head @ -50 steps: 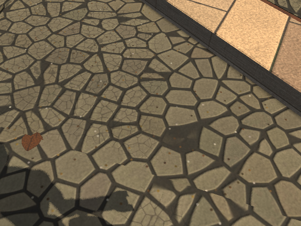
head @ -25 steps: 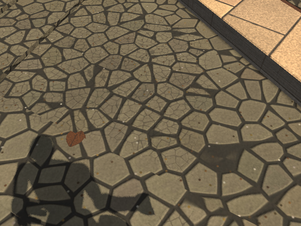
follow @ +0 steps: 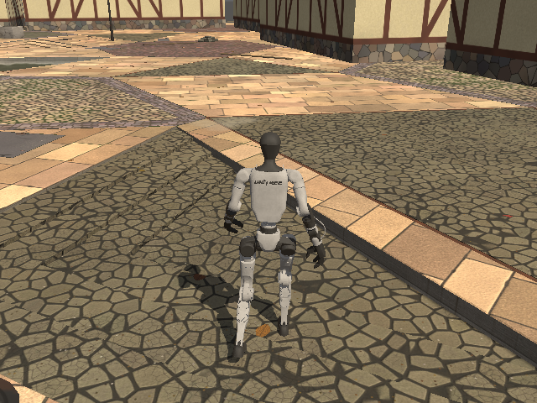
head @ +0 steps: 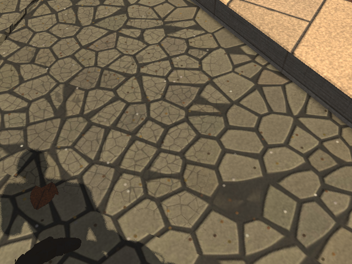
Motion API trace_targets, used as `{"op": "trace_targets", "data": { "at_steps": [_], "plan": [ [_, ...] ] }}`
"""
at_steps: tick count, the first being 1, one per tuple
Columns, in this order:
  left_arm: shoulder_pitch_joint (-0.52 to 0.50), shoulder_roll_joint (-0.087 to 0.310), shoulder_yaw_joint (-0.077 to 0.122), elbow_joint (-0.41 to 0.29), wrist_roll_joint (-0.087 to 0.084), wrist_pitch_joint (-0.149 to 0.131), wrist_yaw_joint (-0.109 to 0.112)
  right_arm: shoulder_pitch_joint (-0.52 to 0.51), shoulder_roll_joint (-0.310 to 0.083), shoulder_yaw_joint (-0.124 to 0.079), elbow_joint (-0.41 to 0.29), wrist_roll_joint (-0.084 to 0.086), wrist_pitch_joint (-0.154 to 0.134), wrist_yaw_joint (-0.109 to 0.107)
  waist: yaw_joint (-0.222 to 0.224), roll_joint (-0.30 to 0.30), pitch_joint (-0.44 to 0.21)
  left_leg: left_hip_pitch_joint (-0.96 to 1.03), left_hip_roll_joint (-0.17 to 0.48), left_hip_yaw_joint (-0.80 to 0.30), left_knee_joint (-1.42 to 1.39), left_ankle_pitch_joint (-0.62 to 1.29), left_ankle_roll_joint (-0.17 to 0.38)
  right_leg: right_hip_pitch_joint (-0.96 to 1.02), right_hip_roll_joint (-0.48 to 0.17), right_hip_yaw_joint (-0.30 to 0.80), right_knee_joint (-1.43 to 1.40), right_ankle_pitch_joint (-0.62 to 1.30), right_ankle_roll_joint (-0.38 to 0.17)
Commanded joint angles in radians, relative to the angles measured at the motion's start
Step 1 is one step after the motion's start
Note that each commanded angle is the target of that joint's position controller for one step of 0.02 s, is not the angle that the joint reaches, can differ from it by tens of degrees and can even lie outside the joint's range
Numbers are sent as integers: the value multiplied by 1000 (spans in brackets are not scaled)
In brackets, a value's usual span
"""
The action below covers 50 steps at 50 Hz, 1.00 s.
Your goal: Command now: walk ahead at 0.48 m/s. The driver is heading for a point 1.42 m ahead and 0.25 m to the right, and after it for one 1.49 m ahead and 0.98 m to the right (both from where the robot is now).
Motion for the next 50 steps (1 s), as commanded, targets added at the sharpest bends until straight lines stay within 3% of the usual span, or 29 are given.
{"op": "trace_targets", "data": {
  "at_steps": [1,2,3,5,7,8,10,12,15,18,21,22,23,24,25,26,27,28,29,30,32,35,38,40,44,47,48,49,50],
  "plan": [
    [386,183,61,63,-7,9,7,-18,-120,-10,-109,51,-59,2,194,-161,-285,-736,-7,-57,535,55,23,851,-368,643,-238,-44,-245],
    [294,154,51,49,-2,9,11,-119,-136,-10,-135,42,-64,-5,173,-56,-165,-726,41,-11,489,154,31,680,-331,519,-258,54,-215],
    [236,138,44,39,12,7,11,-145,-129,-11,-136,17,-62,-9,136,-28,-103,-689,73,0,444,224,27,539,-308,445,-270,181,-210],
    [193,102,35,47,28,-5,12,-103,-95,-11,-129,1,-42,-2,74,-70,-96,-581,124,-11,364,291,31,403,-252,335,-306,338,-205],
    [198,99,35,72,13,-19,13,-99,-51,-2,-128,-3,-29,2,55,-65,-79,-587,139,1,328,314,25,350,-246,273,-341,413,-212],
    [196,102,35,80,8,-24,18,-133,-56,-4,-143,-7,-28,3,50,-55,-45,-600,146,0,235,382,13,317,-224,222,-370,435,-203],
    [205,113,36,96,8,-20,32,-229,-41,3,-179,-20,-34,4,70,-53,4,-597,131,37,34,530,-4,276,-172,142,-408,450,-186],
    [232,119,35,109,6,-13,41,-316,-9,17,-202,-18,-45,14,102,-49,18,-538,97,69,-169,681,2,263,-132,83,-419,435,-152],
    [327,149,39,148,-9,-9,51,-444,-6,23,-245,-5,-57,35,157,-22,38,-517,57,89,-332,800,15,334,-157,96,-441,344,-140],
    [378,155,41,184,-9,12,57,-522,-24,16,-282,-3,-69,52,164,-20,51,-555,33,82,-414,753,48,468,-196,101,-395,381,-137],
    [349,175,49,185,3,30,65,-429,-73,-4,-266,-3,-70,60,88,-63,-27,-474,-2,89,-392,605,100,591,-232,106,-246,691,-119],
    [328,182,50,178,8,38,65,-338,-108,-21,-241,-5,-67,56,38,-67,-94,-351,-33,117,-389,559,124,592,-214,95,-117,836,-109],
    [302,171,42,163,12,44,65,-187,-144,-38,-203,-10,-64,48,-41,-37,-196,-116,-8,104,-402,626,168,499,-171,67,91,823,-84],
    [406,81,11,143,19,30,56,-73,-227,-59,-191,-31,-63,42,-25,101,-361,318,226,-215,-362,605,307,132,-67,43,446,482,-30],
    [457,31,-11,169,16,16,45,-28,-178,-53,-172,-4,-57,43,-25,264,-481,498,366,-588,-492,454,415,-110,80,74,724,-337,8],
    [363,152,20,137,-15,-1,38,-65,-115,-28,-173,8,-52,39,-39,180,-364,418,345,-562,-557,353,364,-225,23,151,781,-371,-11],
    [270,169,25,97,-35,-8,36,-141,-100,-21,-186,3,-46,37,-16,117,-226,268,316,-434,-585,376,323,-247,-31,131,751,-298,-17],
    [221,150,22,85,-24,-8,38,-197,-85,-16,-184,-7,-47,41,18,31,-112,102,279,-336,-624,484,303,-232,-69,104,674,-241,-10],
    [225,139,28,87,-7,1,41,-233,-67,-11,-185,-15,-53,43,55,27,-80,3,251,-273,-650,557,285,-176,-106,106,598,-200,-1],
    [247,117,25,93,-3,12,42,-251,-62,-10,-184,-20,-56,46,82,44,-62,-72,228,-234,-684,574,281,-120,-120,103,555,-182,9],
    [268,69,12,98,2,29,44,-266,-81,-16,-171,-11,-64,49,108,64,-49,-161,213,-169,-743,594,294,-63,-131,78,443,-170,35],
    [190,81,17,74,10,25,46,-233,-125,-32,-142,-13,-76,36,90,50,-35,-158,200,-93,-767,652,293,-113,-154,92,324,60,64],
    [80,47,3,48,12,11,36,-201,-132,-33,-113,3,-64,19,51,55,-15,-193,130,19,-745,592,234,-38,-114,58,56,303,71],
    [33,53,4,36,4,7,24,-159,-148,-38,-91,5,-60,15,30,57,-22,-178,151,10,-716,534,223,0,-97,61,-12,382,68],
    [-35,77,8,14,-3,10,0,-118,-155,-44,-62,10,-44,7,13,58,5,-91,219,-44,-589,433,202,-60,-112,102,-74,291,29],
    [1,91,11,27,-8,8,-4,-100,-163,-49,-49,7,-21,2,35,56,11,-49,243,-79,-480,475,177,-15,-105,77,-107,135,6],
    [72,102,22,53,-6,2,-1,-106,-156,-45,-46,5,-13,4,77,29,-22,-63,212,-57,-375,533,159,94,-86,45,-147,123,-13],
    [209,148,45,99,1,-1,6,-94,-119,-31,-47,-2,-12,9,132,-14,-116,-120,144,-9,-182,589,131,300,-73,20,-126,124,-36],
    [360,225,64,125,13,0,15,-59,-47,-4,-66,-28,-18,13,168,-165,-269,-308,75,64,150,319,82,576,-246,204,-51,246,-88]
  ]
}}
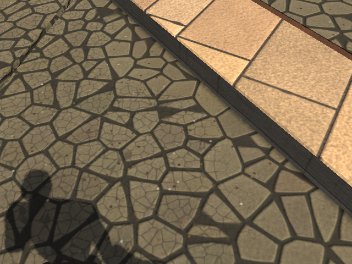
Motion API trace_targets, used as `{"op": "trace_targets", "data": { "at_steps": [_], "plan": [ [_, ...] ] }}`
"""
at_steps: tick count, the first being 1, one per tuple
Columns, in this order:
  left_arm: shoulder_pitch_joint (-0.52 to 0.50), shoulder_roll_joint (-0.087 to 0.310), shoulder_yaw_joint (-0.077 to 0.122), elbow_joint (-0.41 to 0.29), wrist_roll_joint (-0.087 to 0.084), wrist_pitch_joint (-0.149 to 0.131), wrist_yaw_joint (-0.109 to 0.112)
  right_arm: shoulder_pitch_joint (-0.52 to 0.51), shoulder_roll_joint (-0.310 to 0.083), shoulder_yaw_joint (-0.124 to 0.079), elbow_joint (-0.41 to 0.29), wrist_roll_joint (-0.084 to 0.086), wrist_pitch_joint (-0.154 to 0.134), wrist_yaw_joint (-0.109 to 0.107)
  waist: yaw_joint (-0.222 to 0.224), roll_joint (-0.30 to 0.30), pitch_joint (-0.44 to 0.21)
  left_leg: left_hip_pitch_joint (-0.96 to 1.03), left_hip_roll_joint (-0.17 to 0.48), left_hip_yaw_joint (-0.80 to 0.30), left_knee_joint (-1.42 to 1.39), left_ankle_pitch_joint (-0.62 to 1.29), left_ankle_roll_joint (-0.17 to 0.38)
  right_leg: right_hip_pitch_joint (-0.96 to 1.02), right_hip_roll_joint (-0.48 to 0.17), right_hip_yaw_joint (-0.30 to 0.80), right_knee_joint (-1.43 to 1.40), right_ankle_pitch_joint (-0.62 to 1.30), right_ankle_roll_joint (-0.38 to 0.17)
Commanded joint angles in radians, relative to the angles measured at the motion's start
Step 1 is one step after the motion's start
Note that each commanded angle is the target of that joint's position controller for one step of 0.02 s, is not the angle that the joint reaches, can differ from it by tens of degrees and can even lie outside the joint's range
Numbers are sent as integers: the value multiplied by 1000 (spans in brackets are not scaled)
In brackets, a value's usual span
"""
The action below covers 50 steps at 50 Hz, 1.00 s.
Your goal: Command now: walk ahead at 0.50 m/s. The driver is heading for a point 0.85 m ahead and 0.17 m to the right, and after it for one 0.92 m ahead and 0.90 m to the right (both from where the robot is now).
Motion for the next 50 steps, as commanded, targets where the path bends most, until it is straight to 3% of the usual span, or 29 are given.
{"op": "trace_targets", "data": {
  "at_steps": [1,2,3,4,5,7,10,15,18,21,23,24,25,26,27,28,29,30,31,32,34,35,38,41,44,47,49,50],
  "plan": [
    [358,283,81,48,12,5,15,155,13,23,-65,-12,-35,11,105,-304,-290,-600,-44,-60,681,-101,25,770,-318,510,40,201,-248],
    [415,247,85,78,-14,13,11,87,-58,11,-79,29,-56,5,163,-209,-293,-743,-13,-127,738,-48,26,765,-350,675,-107,-116,-290],
    [343,188,67,54,-7,7,13,-56,-125,-4,-107,44,-64,-4,179,-78,-158,-781,45,-115,713,60,43,649,-306,570,-149,-176,-245],
    [250,155,54,35,8,5,15,-118,-123,-6,-120,30,-59,-14,151,-28,-84,-750,85,-91,672,152,44,523,-269,474,-166,-93,-216],
    [196,124,42,23,19,-2,17,-126,-110,-7,-121,9,-52,-17,120,-42,-44,-702,114,-106,612,228,40,419,-241,406,-176,26,-212],
    [164,92,35,32,23,-14,21,-103,-84,-11,-113,-4,-36,-9,74,-80,-22,-590,139,-112,477,314,30,320,-169,268,-213,204,-179],
    [209,120,45,63,13,-17,38,-143,-36,-1,-131,-13,-22,-7,75,-34,-7,-596,130,-82,331,397,1,314,-153,169,-250,402,-187],
    [274,127,43,104,-1,-4,60,-325,8,16,-184,-5,-33,16,129,-17,36,-533,80,-28,-18,648,11,316,-95,54,-301,365,-132],
    [342,130,42,143,-4,8,64,-422,12,21,-215,2,-38,32,160,-7,68,-539,55,-18,-115,679,28,392,-119,57,-296,322,-134],
    [368,138,48,166,-2,26,67,-478,2,20,-241,3,-46,49,155,-6,80,-575,43,-21,-154,593,62,506,-167,70,-241,390,-145],
    [348,154,53,165,0,34,72,-440,-28,9,-236,0,-49,52,114,-27,40,-490,9,1,-168,509,92,548,-174,67,-156,601,-131],
    [335,165,56,162,3,38,74,-374,-53,-3,-219,-2,-49,50,74,-47,-12,-382,-22,25,-167,478,111,552,-166,60,-75,768,-122],
    [309,160,52,154,6,44,74,-233,-91,-23,-177,-3,-48,43,-3,-39,-102,-175,-36,38,-196,529,143,505,-127,29,83,842,-101],
    [289,141,40,130,17,42,74,-48,-140,-39,-133,-16,-44,32,-75,2,-235,158,92,-98,-140,607,205,295,-86,15,333,635,-77],
    [422,21,4,127,22,21,60,41,-211,-57,-111,-20,-40,30,-29,235,-378,551,351,-559,-177,467,381,-129,106,-19,750,-51,-5],
    [395,81,15,145,11,-2,49,44,-124,-33,-104,-5,-33,27,-51,216,-401,559,388,-734,-290,379,386,-257,121,107,869,-478,-14],
    [292,150,37,103,-21,-16,41,-50,-99,-21,-115,1,-31,21,-34,175,-211,394,356,-591,-339,320,337,-330,56,97,885,-421,-21],
    [224,145,37,84,-28,-21,42,-128,-82,-15,-125,-2,-30,20,-2,99,-97,218,314,-474,-384,345,306,-313,3,62,828,-328,-21],
    [195,128,39,78,-15,-18,46,-175,-58,-7,-125,-10,-33,25,30,59,-20,80,276,-399,-427,398,289,-282,-28,45,760,-276,-12],
    [217,113,42,84,-6,-8,50,-199,-37,0,-125,-21,-39,28,66,83,-1,-4,242,-339,-461,443,275,-218,-56,48,716,-240,-6],
    [261,64,34,96,0,14,55,-214,-40,-1,-114,-15,-48,33,100,114,2,-98,217,-271,-513,482,281,-150,-71,36,652,-213,17],
    [246,58,32,88,3,21,59,-209,-53,-4,-104,-12,-52,33,103,117,14,-123,213,-239,-532,501,285,-157,-79,28,613,-186,30],
    [137,54,29,48,13,21,60,-172,-94,-15,-75,-13,-51,18,79,103,39,-127,191,-165,-557,529,272,-201,-88,18,428,-15,56],
    [29,34,19,22,11,11,52,-126,-116,-19,-48,-5,-44,9,39,93,47,-116,160,-98,-547,539,235,-153,-54,-9,225,148,60],
    [-38,44,15,4,-4,9,38,-79,-133,-24,-13,1,-40,9,8,101,50,-23,199,-76,-533,505,224,-154,-39,-16,140,185,48],
    [-86,64,17,-30,-7,10,22,-61,-141,-29,17,4,-28,5,8,100,66,99,256,-66,-491,524,200,-193,-31,-2,100,91,4],
    [-62,84,23,-37,-7,10,13,-74,-153,-35,22,6,-15,-1,35,112,54,158,275,-48,-424,648,176,-155,-8,-22,85,-4,-30],
    [8,102,35,-22,-4,10,11,-98,-158,-36,17,6,-7,-4,79,112,14,163,258,-14,-328,812,154,-54,24,-56,59,-16,-51]
  ]
}}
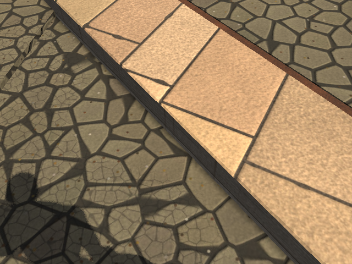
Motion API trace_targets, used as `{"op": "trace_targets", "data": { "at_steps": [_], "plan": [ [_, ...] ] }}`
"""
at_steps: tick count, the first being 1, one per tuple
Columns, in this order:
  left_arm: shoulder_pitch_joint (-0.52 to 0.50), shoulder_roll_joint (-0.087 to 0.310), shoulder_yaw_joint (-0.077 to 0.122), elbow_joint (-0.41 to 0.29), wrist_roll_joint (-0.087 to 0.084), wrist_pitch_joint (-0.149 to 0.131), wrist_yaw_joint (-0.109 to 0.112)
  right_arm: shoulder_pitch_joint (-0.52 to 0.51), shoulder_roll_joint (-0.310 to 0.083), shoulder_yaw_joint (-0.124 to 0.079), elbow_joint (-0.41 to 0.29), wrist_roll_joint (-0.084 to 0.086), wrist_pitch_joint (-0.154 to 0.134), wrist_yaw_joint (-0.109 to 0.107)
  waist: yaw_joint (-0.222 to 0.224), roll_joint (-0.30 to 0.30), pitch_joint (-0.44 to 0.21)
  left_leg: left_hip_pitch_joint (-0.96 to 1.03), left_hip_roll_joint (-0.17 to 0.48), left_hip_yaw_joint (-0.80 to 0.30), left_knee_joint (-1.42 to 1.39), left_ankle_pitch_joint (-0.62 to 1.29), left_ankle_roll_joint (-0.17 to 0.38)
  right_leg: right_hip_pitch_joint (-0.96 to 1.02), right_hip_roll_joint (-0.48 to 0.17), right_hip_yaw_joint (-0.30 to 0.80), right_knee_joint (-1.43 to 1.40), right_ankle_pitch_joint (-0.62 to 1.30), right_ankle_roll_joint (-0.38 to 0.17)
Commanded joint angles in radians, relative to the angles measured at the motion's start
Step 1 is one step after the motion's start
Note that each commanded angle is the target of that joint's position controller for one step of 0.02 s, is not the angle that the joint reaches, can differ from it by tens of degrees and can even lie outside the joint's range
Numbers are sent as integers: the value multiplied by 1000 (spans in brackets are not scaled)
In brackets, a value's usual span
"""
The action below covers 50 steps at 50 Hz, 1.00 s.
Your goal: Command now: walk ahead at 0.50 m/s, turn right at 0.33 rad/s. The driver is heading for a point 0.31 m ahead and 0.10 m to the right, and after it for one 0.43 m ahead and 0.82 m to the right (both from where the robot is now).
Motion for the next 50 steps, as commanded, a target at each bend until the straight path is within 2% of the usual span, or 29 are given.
{"op": "trace_targets", "data": {
  "at_steps": [1,2,3,4,5,6,7,8,11,13,17,21,24,25,26,27,28,29,30,31,32,34,36,39,40,42,43,46,50],
  "plan": [
    [150,166,64,-17,1,-11,-3,-40,-153,-33,-49,-3,11,-14,130,75,-91,-28,240,-19,259,716,110,258,67,-52,-41,-60,-66],
    [318,251,95,16,0,-6,6,-30,-119,-14,-82,-26,12,-23,183,-42,-213,-216,185,41,567,551,65,531,-53,140,-32,-26,-127],
    [361,338,115,26,-5,-2,3,52,-10,22,-115,-41,-13,-8,124,-293,-291,-661,-18,8,897,-98,-6,851,-248,653,-153,-245,-302],
    [366,233,85,12,-10,-7,-1,-4,-90,9,-105,-15,-43,3,167,-180,-314,-786,7,-164,1010,-231,10,890,-265,753,-245,-373,-297],
    [311,199,75,-5,0,-13,2,-85,-135,-2,-136,16,-64,12,168,-137,-197,-852,51,-173,1019,-147,33,803,-237,634,-257,-312,-264],
    [255,189,73,-23,8,-16,4,-130,-127,2,-146,13,-74,9,147,-50,-136,-828,91,-165,972,-68,42,693,-200,534,-258,-203,-244],
    [208,167,66,-37,10,-16,6,-156,-129,-3,-151,-10,-76,3,120,-1,-89,-785,116,-163,895,-19,35,584,-175,469,-273,-87,-237],
    [181,147,59,-50,18,-18,9,-155,-129,-8,-154,-21,-68,1,89,-14,-82,-718,135,-173,846,15,29,513,-153,427,-291,3,-232],
    [185,164,65,-56,5,-18,24,-157,-98,-6,-164,-32,-44,-2,63,-27,-54,-676,124,-156,719,66,-17,417,-122,357,-335,100,-243],
    [215,190,74,-49,0,-17,39,-225,-86,-3,-187,-32,-37,-6,79,-17,-20,-693,108,-148,594,174,-47,381,-99,319,-352,102,-231],
    [263,195,78,-34,-2,-10,56,-360,-56,7,-227,-23,-43,0,123,-46,6,-583,54,-139,341,412,-64,298,-33,258,-343,22,-170],
    [318,185,79,-10,-10,-2,59,-435,-75,3,-263,-9,-54,10,142,-56,11,-542,32,-170,241,419,-49,365,-62,335,-279,-18,-150],
    [299,185,84,-15,-8,8,66,-398,-109,-9,-263,-7,-67,13,108,-79,3,-493,35,-182,197,307,-14,440,-93,408,-187,44,-133],
    [285,173,82,-22,-7,13,66,-336,-119,-16,-248,-11,-69,10,75,-82,-20,-410,30,-163,163,293,8,440,-76,410,-128,113,-119],
    [270,142,70,-35,-3,14,63,-232,-145,-31,-225,-21,-73,3,25,-68,-100,-234,56,-165,141,313,44,407,-20,377,-6,176,-91],
    [270,95,51,-58,15,12,61,-83,-195,-45,-211,-35,-72,-5,-33,24,-246,36,205,-293,188,332,103,274,44,304,246,24,-57],
    [416,35,31,-78,-11,2,58,-8,-261,-63,-183,-35,-53,-3,29,349,-360,351,422,-703,125,198,256,-81,182,173,525,-519,6],
    [426,136,46,-55,-24,1,61,-20,-178,-48,-191,-14,-45,5,21,287,-308,314,448,-811,83,-21,250,-206,90,186,676,-551,19],
    [328,190,62,-61,-22,5,60,-62,-115,-33,-207,-12,-42,3,-2,175,-179,187,400,-670,57,-46,209,-234,55,176,713,-463,28],
    [266,186,65,-72,-14,10,63,-114,-98,-24,-213,-20,-37,1,13,100,-100,61,360,-546,31,39,183,-209,19,140,703,-393,38],
    [224,172,66,-87,-2,11,61,-144,-80,-19,-206,-26,-34,1,27,94,-44,-34,329,-465,3,132,182,-194,-7,125,668,-346,44],
    [225,122,61,-97,-8,20,53,-161,-70,-14,-195,-34,-39,-3,53,140,-20,-134,285,-337,-54,230,181,-132,-43,102,629,-297,48],
    [205,91,54,-116,-8,28,51,-159,-86,-21,-181,-24,-47,-6,57,133,-14,-158,287,-256,-89,311,201,-139,-59,84,584,-265,60],
    [157,77,47,-147,1,30,45,-153,-117,-31,-162,-22,-46,-13,53,102,-18,-140,294,-157,-105,434,212,-164,-69,73,496,-158,76],
    [188,63,41,-131,3,40,44,-154,-115,-28,-158,-23,-37,-13,60,126,-44,-136,289,-117,-102,436,212,-125,-55,29,543,-161,82],
    [150,70,39,-145,2,50,39,-141,-115,-25,-150,-22,-24,-12,44,119,-21,-120,301,-87,-98,438,211,-153,-61,14,577,-146,74],
    [122,74,40,-159,3,61,41,-121,-118,-24,-140,-20,-16,-15,33,120,2,-69,324,-92,-88,446,210,-226,-65,10,629,-193,71],
    [-3,32,22,-229,-2,71,40,12,-123,-25,-89,-15,16,-30,-19,94,53,203,396,-114,-51,485,207,-567,-75,22,852,-367,65],
    [-145,-24,-6,-324,-51,69,23,164,-89,-11,-26,-42,49,-51,-54,136,133,485,487,-129,2,572,198,-1078,-70,98,1405,-697,80]
  ]
}}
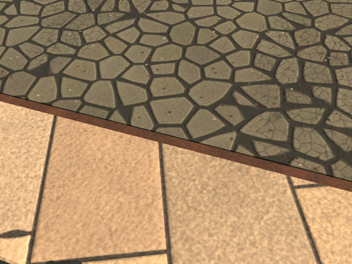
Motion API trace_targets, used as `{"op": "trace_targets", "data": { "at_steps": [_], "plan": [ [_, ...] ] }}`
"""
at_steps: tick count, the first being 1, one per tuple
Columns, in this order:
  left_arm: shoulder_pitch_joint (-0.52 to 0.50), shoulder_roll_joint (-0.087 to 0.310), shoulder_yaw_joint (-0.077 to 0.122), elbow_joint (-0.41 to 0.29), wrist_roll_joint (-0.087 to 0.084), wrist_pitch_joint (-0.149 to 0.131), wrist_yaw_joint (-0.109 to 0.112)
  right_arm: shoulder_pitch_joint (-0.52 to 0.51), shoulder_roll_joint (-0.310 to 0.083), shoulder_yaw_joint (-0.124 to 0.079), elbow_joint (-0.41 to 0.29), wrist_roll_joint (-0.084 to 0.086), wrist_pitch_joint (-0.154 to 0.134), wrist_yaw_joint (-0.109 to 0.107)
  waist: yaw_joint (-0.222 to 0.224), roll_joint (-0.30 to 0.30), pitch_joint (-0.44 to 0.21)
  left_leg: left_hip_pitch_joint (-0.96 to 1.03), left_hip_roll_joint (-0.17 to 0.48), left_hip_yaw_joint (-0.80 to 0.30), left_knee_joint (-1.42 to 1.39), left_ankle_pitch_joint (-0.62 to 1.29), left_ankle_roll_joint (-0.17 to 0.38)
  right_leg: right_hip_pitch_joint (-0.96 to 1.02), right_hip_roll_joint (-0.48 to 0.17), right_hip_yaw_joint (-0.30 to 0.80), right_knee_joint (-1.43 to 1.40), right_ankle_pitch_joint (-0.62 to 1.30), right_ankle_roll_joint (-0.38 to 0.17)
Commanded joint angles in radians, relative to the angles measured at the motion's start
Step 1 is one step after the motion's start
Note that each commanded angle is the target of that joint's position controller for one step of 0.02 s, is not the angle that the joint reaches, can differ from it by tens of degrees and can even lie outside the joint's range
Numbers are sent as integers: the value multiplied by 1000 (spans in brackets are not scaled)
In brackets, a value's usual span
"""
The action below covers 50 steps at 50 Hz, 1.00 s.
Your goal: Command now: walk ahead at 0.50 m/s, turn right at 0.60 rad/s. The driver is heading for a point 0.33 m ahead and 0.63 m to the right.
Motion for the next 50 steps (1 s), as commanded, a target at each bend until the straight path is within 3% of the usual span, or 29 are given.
{"op": "trace_targets", "data": {
  "at_steps": [1,3,4,5,6,7,8,9,10,11,12,13,14,15,18,19,21,24,29,33,35,36,37,38,39,40,41,45,50],
  "plan": [
    [-220,-22,-28,-177,-38,-19,-13,151,-112,-16,25,-14,14,-17,-35,123,148,499,460,-265,17,588,216,-833,-26,132,467,-294,-2],
    [-344,-85,-75,-288,-34,-30,-31,152,-94,0,44,-10,20,-29,-14,94,203,463,466,-216,19,652,153,-988,-45,147,503,-416,-34],
    [-384,-114,-105,-343,-24,-43,-48,78,-113,0,30,5,28,-36,42,43,216,335,399,-125,-34,542,100,-901,-85,44,245,-358,-34],
    [-362,-115,-120,-372,-2,-50,-70,6,-148,-2,7,13,37,-59,96,10,115,75,324,-13,-90,623,62,-511,-102,-23,-9,-182,-77],
    [-274,-64,-105,-348,19,-56,-97,-49,-214,-14,-25,2,35,-56,149,-13,-12,-294,246,69,-172,940,122,174,21,-197,-267,82,-106],
    [-112,15,-42,-246,17,-54,-83,-9,-226,-8,-32,-10,-3,-46,192,129,-194,-409,264,51,-19,1692,192,649,185,-273,-102,275,-140],
    [161,118,21,-173,10,-60,-69,-41,-378,-37,-52,5,-17,-22,359,266,-347,-314,273,31,226,2121,182,799,227,-228,-147,243,-182],
    [312,209,60,-122,29,-51,-53,-66,-389,-52,-86,58,-25,-8,423,230,-384,-300,237,-40,539,1864,113,900,224,-10,-489,207,-240],
    [275,405,98,-74,45,-44,-14,14,-175,-12,-139,23,-49,22,209,-365,-403,-537,-46,-133,1051,98,-39,1009,-59,699,-885,534,-373],
    [314,334,74,-77,86,-46,3,44,-212,-18,-87,14,-83,65,233,-341,-668,-546,-71,-414,1275,-20,17,1099,-114,943,-1101,532,-351],
    [296,276,61,-46,66,-55,-18,10,-165,-26,-105,42,-84,80,192,-251,-563,-619,-61,-389,1367,11,28,1028,-113,895,-1142,326,-332],
    [266,220,51,-10,25,-72,-38,-99,-124,-14,-149,40,-88,74,181,-147,-303,-730,-51,-349,1390,0,46,859,-63,836,-1156,188,-306],
    [212,156,38,19,25,-90,-43,-170,-66,2,-169,30,-89,58,143,-68,-118,-795,-20,-340,1395,-12,74,667,-36,724,-1118,206,-265],
    [153,95,25,24,48,-110,-47,-187,-54,9,-185,17,-85,47,92,13,-62,-747,11,-355,1409,3,103,502,7,621,-1086,278,-238],
    [163,33,16,71,34,-127,-42,-143,-37,19,-226,18,-69,48,30,-54,-71,-826,16,-324,1558,-32,128,490,17,501,-1141,410,-268],
    [191,32,15,106,16,-124,-42,-183,12,42,-254,1,-66,46,15,-10,-50,-869,43,-315,1498,30,141,482,63,392,-1156,426,-238],
    [148,44,15,82,1,-115,-24,-234,-10,59,-309,-3,-64,46,-4,52,15,-871,65,-259,1151,97,109,396,102,318,-1260,411,-248],
    [239,63,14,91,26,-112,4,-412,-43,48,-346,-33,-80,39,93,32,-43,-769,20,-176,769,349,52,527,113,251,-1347,691,-229],
    [399,125,36,149,12,-93,29,-594,-43,39,-393,30,-92,70,191,-89,-19,-745,-58,-200,295,473,31,804,31,353,-1376,640,-197],
    [368,138,48,162,13,-62,43,-554,-89,6,-380,31,-103,73,151,-112,-20,-601,-83,-245,167,408,55,921,7,396,-1260,807,-169],
    [311,149,55,140,26,-52,38,-390,-129,-21,-337,25,-109,58,78,-123,-121,-383,-81,-228,145,357,91,933,43,384,-1061,1043,-150],
    [232,146,50,96,38,-54,25,-212,-150,-30,-305,15,-108,50,-12,-115,-246,-112,21,-303,189,376,151,817,62,385,-868,999,-141],
    [255,75,30,68,71,-65,16,-64,-209,-39,-291,6,-100,34,-25,41,-398,179,203,-469,270,430,194,643,139,319,-619,543,-127],
    [445,22,6,78,26,-67,13,-37,-197,-39,-263,1,-98,34,55,424,-501,461,443,-959,175,288,396,289,250,242,-299,-91,-63],
    [428,144,27,104,14,-66,19,-94,-99,-26,-298,10,-88,29,41,230,-408,313,421,-980,97,56,350,226,140,243,-187,-8,-55],
    [279,192,41,77,14,-64,14,-136,-51,-15,-304,13,-82,21,10,94,-254,145,356,-800,67,12,297,220,113,202,-183,81,-46],
    [202,167,38,51,22,-70,14,-154,-66,-12,-281,8,-80,26,32,-6,-134,-24,308,-696,21,80,273,230,89,166,-213,122,-43],
    [180,75,21,26,11,-80,6,-133,-63,-11,-213,10,-96,42,93,59,-38,-206,204,-493,-86,196,276,252,24,134,-355,168,-56],
    [32,50,1,-14,37,-91,-6,-110,-128,-26,-174,22,-91,54,73,48,15,-259,186,-353,-124,417,276,229,-26,62,-681,349,-28]
  ]
}}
